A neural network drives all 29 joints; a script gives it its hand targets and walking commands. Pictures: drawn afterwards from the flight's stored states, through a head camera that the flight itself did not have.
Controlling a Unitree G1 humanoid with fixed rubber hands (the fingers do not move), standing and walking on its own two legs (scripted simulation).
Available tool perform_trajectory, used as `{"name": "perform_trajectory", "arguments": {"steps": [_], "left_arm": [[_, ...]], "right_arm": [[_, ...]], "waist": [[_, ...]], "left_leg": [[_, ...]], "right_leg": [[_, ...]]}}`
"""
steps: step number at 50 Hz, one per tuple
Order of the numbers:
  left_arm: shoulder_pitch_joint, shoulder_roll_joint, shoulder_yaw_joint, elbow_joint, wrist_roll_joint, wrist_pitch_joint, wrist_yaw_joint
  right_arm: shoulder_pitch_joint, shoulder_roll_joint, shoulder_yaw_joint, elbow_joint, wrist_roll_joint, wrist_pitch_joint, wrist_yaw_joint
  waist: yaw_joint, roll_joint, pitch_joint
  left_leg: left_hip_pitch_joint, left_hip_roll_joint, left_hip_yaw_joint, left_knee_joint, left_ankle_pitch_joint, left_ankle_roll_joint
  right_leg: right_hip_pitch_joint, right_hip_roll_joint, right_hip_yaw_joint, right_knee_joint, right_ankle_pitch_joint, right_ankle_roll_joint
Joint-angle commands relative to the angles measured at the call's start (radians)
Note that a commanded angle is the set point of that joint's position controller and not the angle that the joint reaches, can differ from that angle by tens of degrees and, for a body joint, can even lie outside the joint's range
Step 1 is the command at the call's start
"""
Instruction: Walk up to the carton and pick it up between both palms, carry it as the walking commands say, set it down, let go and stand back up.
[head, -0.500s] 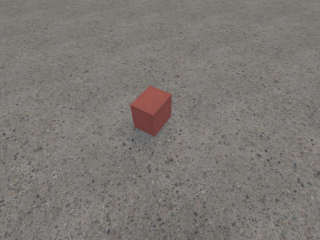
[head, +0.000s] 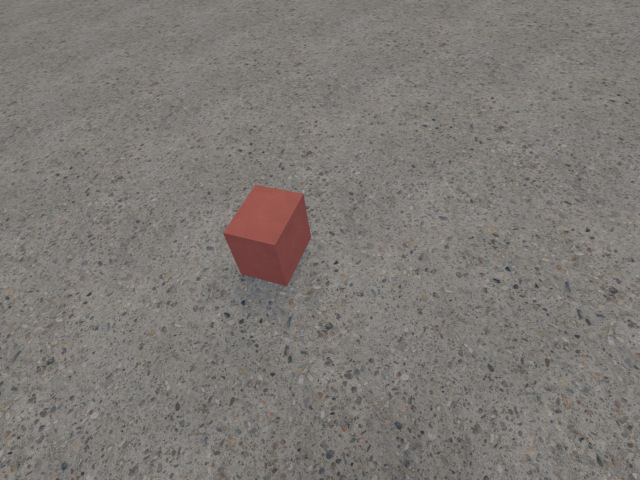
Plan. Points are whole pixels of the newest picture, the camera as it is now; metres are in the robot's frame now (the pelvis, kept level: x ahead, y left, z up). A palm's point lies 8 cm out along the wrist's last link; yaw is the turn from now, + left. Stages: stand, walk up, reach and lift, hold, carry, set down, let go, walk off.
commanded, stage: walk up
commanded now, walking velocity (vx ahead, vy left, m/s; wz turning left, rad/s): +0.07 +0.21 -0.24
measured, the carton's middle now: (271, 235) +1.07 +0.25 -0.65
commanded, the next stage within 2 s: none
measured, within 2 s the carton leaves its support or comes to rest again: neither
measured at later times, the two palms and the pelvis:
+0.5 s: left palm out of the picture +0.11 +0.43 -0.13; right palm out of the picture +0.07 -0.12 -0.11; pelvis +0.04 +0.15 +0.00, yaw -9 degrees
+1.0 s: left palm out of the picture +0.19 +0.58 -0.12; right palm out of the picture +0.13 +0.01 -0.13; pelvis +0.11 +0.30 +0.00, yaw -14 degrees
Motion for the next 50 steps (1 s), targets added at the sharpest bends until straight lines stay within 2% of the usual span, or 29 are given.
{"name": "perform_trajectory", "arguments": {"steps": [1, 3, 5, 8, 11, 14, 15, 16, 17, 18, 19, 20, 21, 22, 23, 25, 27, 29, 32, 33, 34, 35, 36, 38, 41, 43, 47, 49, 50], "left_arm": [[0.026, 0.115, 0.022, -0.014, -0.005, -0.023, -0.004], [0.051, 0.127, 0.020, -0.014, 0.001, -0.038, -0.014], [0.090, 0.148, 0.028, -0.009, 0.008, -0.039, -0.017], [0.133, 0.184, 0.041, -0.004, 0.017, -0.031, -0.015], [0.123, 0.231, 0.061, -0.023, 0.018, -0.016, -0.012], [0.107, 0.273, 0.074, -0.045, 0.018, -0.006, -0.004], [0.102, 0.281, 0.077, -0.049, 0.015, -0.003, -0.001], [0.084, 0.280, 0.076, -0.054, 0.012, -0.001, 0.002], [0.081, 0.260, 0.069, -0.059, 0.009, 0.000, 0.006], [0.102, 0.213, 0.056, -0.061, 0.012, 0.000, 0.008], [0.129, 0.127, 0.033, -0.080, 0.021, 0.005, 0.007], [0.086, 0.121, 0.031, -0.102, 0.006, 0.027, 0.019], [0.060, 0.136, 0.037, -0.085, 0.009, 0.036, 0.016], [0.069, 0.127, 0.040, -0.066, 0.012, 0.038, 0.008], [0.089, 0.129, 0.042, -0.045, 0.011, 0.036, 0.001], [0.092, 0.130, 0.034, -0.033, 0.003, 0.034, -0.002], [0.053, 0.121, 0.029, -0.042, -0.005, 0.038, 0.001], [0.036, 0.118, 0.031, -0.047, -0.015, 0.041, 0.006], [0.079, 0.127, 0.038, -0.019, -0.019, 0.038, 0.018], [0.150, 0.154, 0.050, 0.003, -0.012, 0.032, 0.026], [0.238, 0.217, 0.075, 0.029, 0.004, 0.027, 0.035], [0.257, 0.321, 0.101, 0.032, 0.021, 0.034, 0.044], [0.200, 0.322, 0.101, 0.020, 0.011, 0.040, 0.040], [0.029, 0.231, 0.087, 0.002, 0.007, 0.022, 0.026], [-0.020, 0.195, 0.072, 0.012, 0.009, -0.001, 0.008], [0.017, 0.225, 0.078, 0.028, 0.017, -0.004, 0.001], [-0.005, 0.296, 0.095, 0.009, 0.017, -0.004, -0.008], [-0.045, 0.322, 0.103, -0.006, 0.011, -0.003, -0.012], [-0.055, 0.312, 0.100, -0.010, 0.010, -0.002, -0.011]], "right_arm": [[0.021, -0.073, -0.030, -0.055, 0.003, 0.005, 0.022], [0.026, -0.059, -0.028, -0.054, 0.010, 0.017, 0.037], [-0.021, -0.047, -0.021, -0.072, 0.014, 0.025, 0.044], [-0.081, -0.040, -0.010, -0.102, 0.009, 0.036, 0.052], [-0.103, -0.069, -0.012, -0.135, 0.000, 0.040, 0.062], [-0.105, -0.088, -0.015, -0.159, -0.010, 0.039, 0.062], [-0.086, -0.088, -0.017, -0.162, -0.013, 0.038, 0.059], [-0.037, -0.087, -0.018, -0.154, -0.017, 0.035, 0.054], [0.027, -0.098, -0.019, -0.136, -0.022, 0.031, 0.046], [0.083, -0.133, -0.025, -0.117, -0.029, 0.025, 0.038], [0.099, -0.217, -0.038, -0.124, -0.035, 0.020, 0.038], [0.115, -0.258, -0.048, -0.133, -0.026, 0.013, 0.033], [0.049, -0.228, -0.046, -0.136, -0.025, 0.007, 0.030], [-0.008, -0.180, -0.036, -0.146, -0.024, 0.004, 0.028], [-0.065, -0.155, -0.031, -0.144, -0.025, 0.005, 0.024], [-0.070, -0.135, -0.031, -0.122, -0.023, 0.003, 0.009], [-0.015, -0.134, -0.029, -0.080, -0.024, 0.004, 0.004], [-0.001, -0.142, -0.029, -0.053, -0.024, 0.010, 0.005], [-0.040, -0.151, -0.025, -0.028, -0.016, 0.009, 0.015], [-0.065, -0.155, -0.023, -0.032, -0.013, 0.002, 0.021], [-0.068, -0.133, -0.019, -0.047, -0.015, -0.009, 0.029], [-0.093, -0.115, -0.021, -0.085, -0.015, -0.005, 0.033], [-0.097, -0.166, -0.036, -0.084, -0.024, 0.014, 0.026], [-0.076, -0.168, -0.054, -0.046, -0.025, 0.025, 0.037], [-0.062, -0.127, -0.050, -0.032, -0.015, 0.039, 0.063], [-0.092, -0.102, -0.041, -0.039, -0.008, 0.046, 0.075], [-0.123, -0.122, -0.033, -0.044, -0.002, 0.045, 0.083], [-0.087, -0.140, -0.035, -0.023, -0.005, 0.036, 0.077], [-0.047, -0.151, -0.038, 0.001, -0.011, 0.029, 0.070]], "waist": [[0.000, -0.146, 0.014], [0.000, -0.205, -0.005], [0.018, -0.223, -0.009], [0.039, -0.223, 0.010], [0.035, -0.247, 0.014], [0.031, -0.267, 0.001], [0.021, -0.266, -0.009], [-0.009, -0.247, -0.029], [-0.037, -0.208, -0.064], [-0.052, -0.097, -0.107], [-0.058, 0.187, -0.094], [-0.086, 0.302, -0.097], [-0.054, 0.234, -0.065], [-0.032, 0.169, -0.048], [-0.011, 0.136, -0.052], [-0.007, 0.120, -0.059], [-0.022, 0.119, -0.061], [-0.016, 0.119, -0.061], [0.041, 0.068, -0.076], [0.088, 0.033, -0.094], [0.123, -0.098, -0.118], [0.142, -0.361, -0.113], [0.096, -0.216, -0.083], [0.015, -0.127, -0.006], [-0.013, -0.183, 0.017], [0.002, -0.224, 0.022], [0.004, -0.299, 0.002], [-0.020, -0.297, -0.030], [-0.039, -0.265, -0.057]], "left_leg": [[-0.159, 0.084, -0.081, 0.085, 0.105, -0.028], [-0.124, 0.069, -0.044, 0.055, 0.144, -0.027], [-0.114, 0.073, -0.028, -0.028, 0.156, -0.031], [-0.089, 0.075, -0.036, -0.128, 0.157, -0.038], [-0.051, 0.072, -0.056, -0.224, 0.145, -0.045], [0.020, 0.058, -0.059, -0.335, 0.092, -0.045], [0.056, 0.050, -0.057, -0.390, 0.088, -0.040], [0.135, 0.039, -0.048, -0.489, 0.125, -0.030], [0.248, 0.037, -0.039, -0.581, 0.168, -0.016], [0.353, 0.084, -0.057, -0.651, 0.202, -0.010], [0.411, 0.266, -0.215, -0.698, 0.318, 0.015], [0.307, 0.381, -0.301, -0.716, 0.380, 0.084], [0.219, 0.346, -0.249, -0.710, 0.466, 0.092], [0.174, 0.297, -0.162, -0.699, 0.566, 0.109], [0.191, 0.246, -0.087, -0.683, 0.618, 0.109], [0.256, 0.198, -0.034, -0.645, 0.763, 0.116], [0.292, 0.205, -0.048, -0.633, 0.817, 0.123], [0.288, 0.229, -0.078, -0.634, 0.803, 0.140], [0.185, 0.211, -0.072, -0.587, 0.682, 0.131], [0.061, 0.184, -0.047, -0.513, 0.619, 0.104], [-0.124, 0.117, 0.003, -0.370, 0.470, 0.058], [-0.317, 0.002, 0.024, -0.080, -0.098, -0.023], [-0.302, 0.074, -0.095, 0.100, -0.165, -0.024], [-0.238, 0.127, -0.142, 0.188, -0.038, -0.034], [-0.163, 0.119, -0.089, 0.066, 0.081, -0.044], [-0.114, 0.105, -0.051, -0.078, 0.100, -0.050], [0.031, 0.070, 0.004, -0.293, 0.120, -0.061], [0.121, 0.044, 0.030, -0.429, 0.145, -0.055], [0.191, 0.018, 0.053, -0.496, 0.166, -0.046]], "right_leg": [[0.076, -0.280, 0.231, -0.226, 0.427, -0.113], [0.051, -0.256, 0.138, -0.207, 0.532, -0.097], [0.049, -0.259, 0.123, -0.211, 0.535, -0.091], [0.029, -0.275, 0.180, -0.248, 0.385, -0.084], [0.014, -0.277, 0.238, -0.267, 0.193, -0.063], [-0.005, -0.286, 0.279, -0.243, 0.147, -0.047], [-0.008, -0.285, 0.291, -0.218, 0.156, -0.036], [-0.036, -0.266, 0.283, -0.170, 0.172, -0.016], [-0.080, -0.226, 0.260, -0.099, 0.178, 0.009], [-0.136, -0.162, 0.195, 0.024, 0.112, 0.034], [-0.331, -0.034, 0.076, 0.223, -0.243, 0.059], [-0.360, -0.010, 0.033, 0.392, -0.387, 0.063], [-0.317, -0.034, 0.068, 0.483, -0.342, 0.044], [-0.275, -0.036, 0.058, 0.535, -0.287, 0.040], [-0.256, -0.043, 0.043, 0.521, -0.240, 0.044], [-0.234, -0.040, 0.002, 0.431, -0.215, 0.054], [-0.210, -0.030, -0.008, 0.335, -0.213, 0.050], [-0.161, -0.028, -0.006, 0.256, -0.190, 0.034], [0.039, -0.058, -0.016, 0.052, -0.047, 0.007], [0.206, -0.105, 0.011, -0.057, 0.038, -0.016], [0.383, -0.252, 0.184, -0.152, 0.048, -0.053], [0.376, -0.559, 0.584, -0.235, 0.243, -0.210], [0.276, -0.566, 0.549, -0.233, 0.294, -0.233], [0.133, -0.449, 0.355, -0.225, 0.261, -0.176], [0.055, -0.329, 0.149, -0.187, 0.392, -0.093], [0.035, -0.315, 0.114, -0.189, 0.399, -0.072], [-0.040, -0.302, 0.104, -0.219, 0.211, -0.044], [-0.056, -0.284, 0.085, -0.159, 0.168, -0.022], [-0.071, -0.256, 0.063, -0.078, 0.174, -0.005]]}}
